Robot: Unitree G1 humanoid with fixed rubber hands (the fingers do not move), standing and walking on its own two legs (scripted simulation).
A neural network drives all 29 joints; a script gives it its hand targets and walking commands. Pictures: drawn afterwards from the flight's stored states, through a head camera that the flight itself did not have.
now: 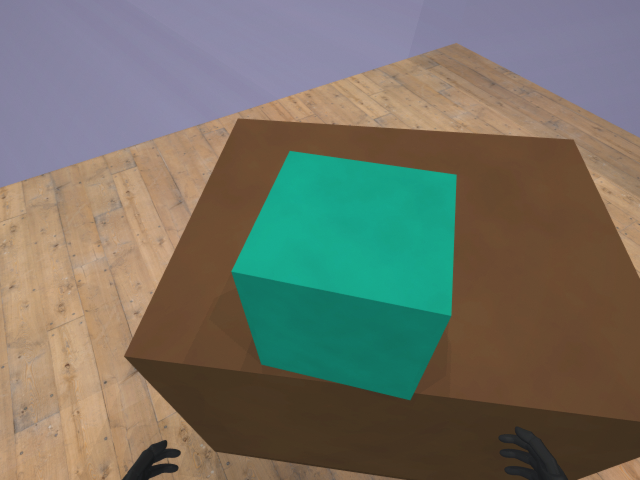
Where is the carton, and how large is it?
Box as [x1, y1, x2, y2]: [231, 151, 456, 399]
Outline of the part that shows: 289,151 231,271 261,364 410,399 450,317 456,175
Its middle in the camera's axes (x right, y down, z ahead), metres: +0.04 +0.05 +0.56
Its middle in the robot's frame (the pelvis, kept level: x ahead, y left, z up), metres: +0.39 -0.01 +0.01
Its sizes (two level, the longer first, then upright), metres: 0.230 0.216 0.247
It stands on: a pedestal, 0.65 m high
